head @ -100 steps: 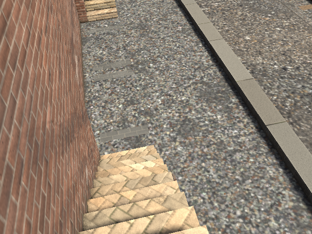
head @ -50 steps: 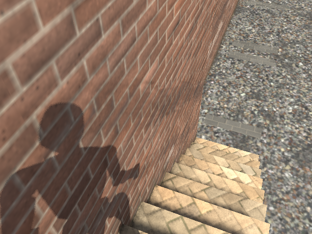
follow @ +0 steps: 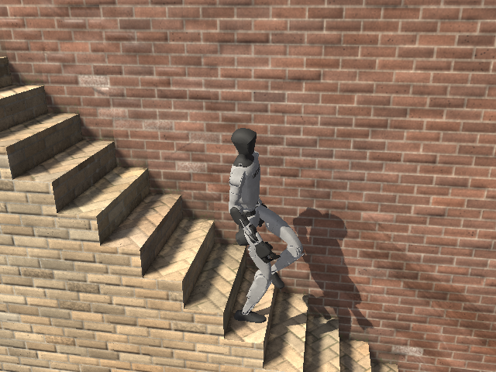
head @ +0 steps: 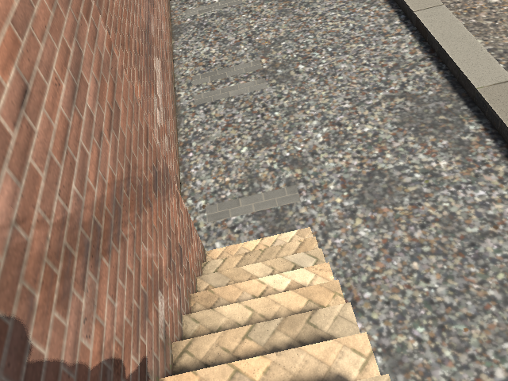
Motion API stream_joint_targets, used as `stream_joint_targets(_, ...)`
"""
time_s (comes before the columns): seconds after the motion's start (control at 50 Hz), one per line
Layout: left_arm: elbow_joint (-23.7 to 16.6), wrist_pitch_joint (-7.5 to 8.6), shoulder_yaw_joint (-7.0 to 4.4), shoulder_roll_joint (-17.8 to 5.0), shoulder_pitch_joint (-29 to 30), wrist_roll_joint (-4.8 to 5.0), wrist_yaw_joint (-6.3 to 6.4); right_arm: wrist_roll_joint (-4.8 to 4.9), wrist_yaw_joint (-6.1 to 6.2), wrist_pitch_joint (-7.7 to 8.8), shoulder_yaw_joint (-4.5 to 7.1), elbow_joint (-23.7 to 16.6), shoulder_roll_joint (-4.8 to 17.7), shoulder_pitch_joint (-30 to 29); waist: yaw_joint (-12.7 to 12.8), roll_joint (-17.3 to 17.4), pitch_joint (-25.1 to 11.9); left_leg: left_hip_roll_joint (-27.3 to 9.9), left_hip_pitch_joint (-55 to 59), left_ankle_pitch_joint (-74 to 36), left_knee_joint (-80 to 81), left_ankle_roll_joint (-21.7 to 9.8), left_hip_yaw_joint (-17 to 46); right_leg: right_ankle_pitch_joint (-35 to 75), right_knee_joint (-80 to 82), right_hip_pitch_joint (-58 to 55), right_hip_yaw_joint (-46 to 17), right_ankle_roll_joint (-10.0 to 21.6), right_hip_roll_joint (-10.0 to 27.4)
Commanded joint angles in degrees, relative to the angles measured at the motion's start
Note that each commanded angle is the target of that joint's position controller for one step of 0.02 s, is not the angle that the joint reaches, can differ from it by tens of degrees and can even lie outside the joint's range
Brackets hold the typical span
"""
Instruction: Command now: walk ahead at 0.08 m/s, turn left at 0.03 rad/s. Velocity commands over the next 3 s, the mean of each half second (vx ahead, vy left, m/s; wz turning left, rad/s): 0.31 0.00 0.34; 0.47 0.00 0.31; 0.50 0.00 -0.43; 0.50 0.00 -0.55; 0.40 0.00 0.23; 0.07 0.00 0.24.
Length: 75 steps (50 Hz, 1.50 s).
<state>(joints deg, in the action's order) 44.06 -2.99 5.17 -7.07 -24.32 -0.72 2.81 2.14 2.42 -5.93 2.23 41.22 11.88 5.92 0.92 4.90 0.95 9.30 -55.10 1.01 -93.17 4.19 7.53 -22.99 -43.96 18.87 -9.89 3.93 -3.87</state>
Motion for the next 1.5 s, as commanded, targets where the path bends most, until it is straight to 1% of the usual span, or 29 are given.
stream_joint_targets(0.02,-3.0,2.25,-1.91,-7.3,-1.1,0.03,1.48,0.42,-1.02,1.59,0.67,-3.0,3.0,-0.5,-0.3,-12.2,-3.3,-1.6,1.1,-8.2,14.0,0.9,9.1,5.7,13.7,-10.4,-12.7,0.2,11.4)
stream_joint_targets(0.14,3.0,6.50,-7.09,-11.7,-13.9,1.04,1.23,1.05,-1.57,4.50,2.52,-1.4,4.8,-1.9,3.9,-19.8,4.8,-0.8,-16.3,-3.6,29.7,-4.1,17.6,7.0,13.5,-26.6,-20.6,-0.6,14.5)
stream_joint_targets(0.24,4.8,7.76,-5.79,-8.6,-5.1,-0.12,1.93,-1.87,-2.75,4.32,1.80,0.0,0.5,2.1,-0.4,-12.5,4.1,-3.1,10.2,-26.1,46.8,-3.8,9.5,7.8,12.0,0.2,-8.9,6.2,12.4)
stream_joint_targets(0.34,5.6,9.20,-6.58,-9.9,-4.7,0.71,0.13,-3.14,-3.77,3.86,2.35,0.9,4.1,6.2,0.2,-8.0,4.3,-6.2,10.7,-29.3,45.0,-5.1,7.9,9.3,0.8,-0.4,-5.7,7.5,14.1)
stream_joint_targets(0.46,6.7,6.79,-6.88,-10.1,-8.6,2.19,-0.11,-0.97,-6.84,5.47,0.94,-0.3,3.7,-0.3,4.5,-7.1,4.4,-9.0,3.6,-17.0,58.8,-7.2,1.7,21.4,-14.5,-14.7,-5.6,3.4,15.4)
stream_joint_targets(0.48,6.9,6.94,-7.35,-13.2,0.7,-0.27,-0.64,-0.56,-6.74,5.28,3.01,4.9,7.8,12.0,-3.6,-12.6,-1.4,-10.4,30.5,-20.4,49.1,-7.9,-0.6,25.1,-17.4,0.5,-4.7,3.0,15.7)
stream_joint_targets(0.52,2.4,8.77,-8.63,-17.5,13.3,0.98,-2.40,-1.25,-5.95,5.67,5.99,15.9,13.7,42.5,-17.4,-10.4,-7.5,-6.7,66.0,-16.3,54.1,-10.7,-8.8,47.2,-41.6,15.3,3.4,-1.0,10.4)
stream_joint_targets(0.54,3.0,8.81,-8.46,-14.4,11.0,1.96,-2.32,-1.44,-5.49,6.01,4.46,16.3,8.7,44.4,-19.2,5.2,1.2,-12.0,59.8,-24.6,84.7,-16.3,-4.9,5.7,-70.2,12.9,11.5,-5.1,-1.1)
stream_joint_targets(0.56,2.7,9.12,-7.35,-7.9,-1.8,-0.36,-2.39,-2.58,-4.86,6.31,3.05,18.0,9.6,37.0,-5.6,17.0,-0.5,-16.3,74.8,-51.9,56.7,-19.0,5.2,-25.7,-77.9,36.8,8.9,-6.5,-1.6)
stream_joint_targets(0.64,-3.6,9.54,-8.66,-13.2,4.2,4.29,-2.10,-2.13,-3.36,5.70,1.82,7.9,10.3,20.9,3.1,-8.0,-3.2,-24.2,50.2,-15.4,62.8,-27.4,27.3,1.8,-50.2,36.7,0.9,-6.6,5.0)
stream_joint_targets(0.7,-5.6,6.12,-8.30,-10.8,10.7,0.49,0.03,-1.84,1.44,6.70,-0.17,8.2,7.3,16.5,3.0,-7.8,0.0,-17.4,26.9,-19.0,57.4,-23.7,21.2,18.0,-23.3,22.0,2.6,-12.3,5.8)
stream_joint_targets(0.76,-5.8,7.38,-9.48,-12.7,13.6,-0.05,-3.48,0.67,3.90,7.18,-1.12,10.6,3.7,26.3,0.5,-5.5,-0.6,-8.7,28.7,5.9,48.1,-17.1,13.9,50.4,-3.4,19.1,2.2,-7.7,2.5)
stream_joint_targets(0.8,-8.8,6.42,-8.30,-6.4,19.1,-0.98,-3.57,-0.08,4.75,7.38,-1.52,10.7,2.4,25.0,-2.7,-1.5,0.4,-3.7,21.0,15.1,49.8,-13.4,8.7,58.0,12.6,2.3,5.7,-8.2,0.0)
stream_joint_targets(0.9,-0.7,5.15,-11.60,-12.5,0.4,1.09,-3.87,-0.75,3.18,6.68,-1.00,13.5,3.1,23.6,2.8,-1.8,1.6,-11.4,28.8,-5.9,23.9,-14.6,13.9,35.9,-3.9,2.6,3.1,-7.3,1.3)
stream_joint_targets(0.94,7.8,6.60,-11.71,-12.5,-29.9,0.63,-3.32,-2.15,1.74,7.53,0.16,9.7,6.9,8.9,20.8,-10.1,3.5,-3.5,12.1,-21.7,-18.6,-6.9,-0.2,41.8,29.5,-24.8,7.5,1.9,3.2)
stream_joint_targets(0.96,13.0,6.88,-11.05,-12.6,-37.1,2.11,-3.58,-6.20,0.86,8.24,-0.51,8.7,1.9,11.2,18.1,-22.2,3.5,5.1,-17.8,47.9,-51.1,-1.2,-7.5,73.0,18.8,-46.7,-5.5,11.7,12.6)
stream_joint_targets(0.98,11.0,8.04,-9.15,-13.5,-26.7,1.30,-4.42,-3.46,-0.19,11.06,-1.20,5.3,1.3,18.1,6.1,-30.9,3.5,-0.4,-33.4,53.6,-43.1,-0.3,-3.7,96.6,3.8,-53.1,-15.0,16.0,17.5)
stream_joint_targets(1.02,12.4,6.99,-8.15,-8.6,-21.0,0.63,-3.05,-1.79,-1.61,12.31,-2.02,5.5,-0.8,14.7,2.7,-6.2,0.5,-8.4,-27.1,38.9,-26.1,-2.7,-0.4,66.6,8.4,-36.5,-21.5,14.4,20.8)
stream_joint_targets(1.06,2.4,8.77,-9.24,-19.3,9.3,-0.54,1.86,-0.11,1.26,10.24,-1.59,-2.4,3.7,4.5,-7.9,-0.6,12.0,-16.7,-4.2,13.0,21.4,-0.6,6.6,36.3,24.9,9.4,-33.7,11.7,22.8)
stream_joint_targets(1.08,3.1,8.77,-9.48,-19.9,10.5,-0.64,2.75,-3.95,1.63,9.51,-0.51,-0.1,5.3,6.2,-8.6,7.4,7.1,-15.3,23.1,-6.7,30.4,-0.4,5.0,28.5,21.7,25.8,-24.9,10.3,12.7)
stream_joint_targets(1.1,5.2,8.14,-10.07,-20.9,10.0,-0.76,2.47,-5.09,0.72,8.76,-0.42,5.6,2.9,16.4,-11.2,5.5,0.6,-11.7,39.4,-18.9,25.0,0.2,0.2,30.3,17.4,31.1,-19.2,10.8,9.3)
stream_joint_targets(1.16,7.7,8.91,-9.26,-12.4,3.1,6.44,3.28,-5.38,-1.91,7.38,-0.47,2.2,5.5,10.4,-4.5,-1.8,3.8,-11.9,38.3,-40.7,59.9,-0.1,1.2,1.1,7.0,14.3,-9.0,4.9,-1.1)
stream_joint_targets(1.2,12.0,6.90,-9.23,-9.8,-7.1,4.59,3.53,-4.48,-1.99,7.40,-0.51,-0.4,4.6,5.5,1.8,-7.6,5.8,-13.8,40.2,-36.3,74.5,0.6,2.4,-0.6,-1.8,3.8,-10.6,3.8,-2.7)
stream_joint_targets(1.24,11.5,5.59,-9.20,-7.6,-2.4,1.05,2.19,-3.28,-2.94,8.94,2.12,7.0,8.4,24.0,-5.9,-11.8,-1.2,-14.1,51.8,-41.3,67.6,0.0,1.0,5.0,-22.3,1.4,-10.4,2.0,-5.0)
stream_joint_targets(1.28,13.6,5.54,-9.36,-8.3,1.5,5.44,0.18,-4.51,-3.68,9.50,3.77,13.6,11.5,45.0,-17.9,-8.8,-3.3,-18.9,65.1,-34.3,71.3,-3.0,1.3,5.6,-62.0,9.7,-4.1,-3.8,-11.1)
stream_joint_targets(1.32,13.6,6.15,-8.59,-1.5,-18.6,4.94,-1.18,-3.10,-5.34,11.02,2.58,16.3,11.5,40.7,-3.6,22.8,-2.4,-31.1,74.9,-48.9,53.5,-12.7,15.4,-25.4,-78.1,39.3,-6.7,-2.6,-8.9)
stream_joint_targets(1.38,7.9,3.88,-8.83,-5.3,-6.2,5.57,0.74,-3.39,-5.73,9.95,0.84,16.6,7.2,33.9,-1.3,5.3,0.2,-32.6,53.1,-28.6,59.9,-18.2,19.9,-3.2,-70.0,43.1,-1.3,-1.5,-1.1)
stream_joint_targets(1.42,0.9,2.38,-9.95,-12.5,3.5,4.61,2.19,-3.17,-0.56,10.59,0.99,13.0,8.1,19.0,1.4,3.7,9.0,-32.5,31.8,-20.2,63.1,-17.6,19.2,8.3,-48.1,35.8,-8.3,-3.5,4.2)
stream_joint_targets(1.5,-0.2,1.00,-8.25,-4.9,4.3,2.58,-1.34,-4.28,3.27,9.47,0.63,14.7,11.0,19.1,4.0,1.8,5.8,-25.8,23.5,-18.8,57.8,-12.3,6.6,26.6,-34.7,21.2,2.8,-5.9,2.1)
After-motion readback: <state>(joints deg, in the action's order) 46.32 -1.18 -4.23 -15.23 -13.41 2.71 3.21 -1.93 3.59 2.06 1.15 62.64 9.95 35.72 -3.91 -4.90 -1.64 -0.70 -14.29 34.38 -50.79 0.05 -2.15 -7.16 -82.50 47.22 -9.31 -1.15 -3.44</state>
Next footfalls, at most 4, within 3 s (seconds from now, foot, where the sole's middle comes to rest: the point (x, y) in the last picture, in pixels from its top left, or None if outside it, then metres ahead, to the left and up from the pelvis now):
0.54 left None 0.23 0.23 -0.95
0.94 right None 0.53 0.10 -1.15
1.28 left None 0.68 0.46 -1.34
1.74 right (277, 344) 0.98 0.24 -1.54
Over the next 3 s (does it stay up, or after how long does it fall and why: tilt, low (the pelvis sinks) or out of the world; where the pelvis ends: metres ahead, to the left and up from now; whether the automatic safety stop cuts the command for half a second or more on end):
stays up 1.31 0.39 -0.93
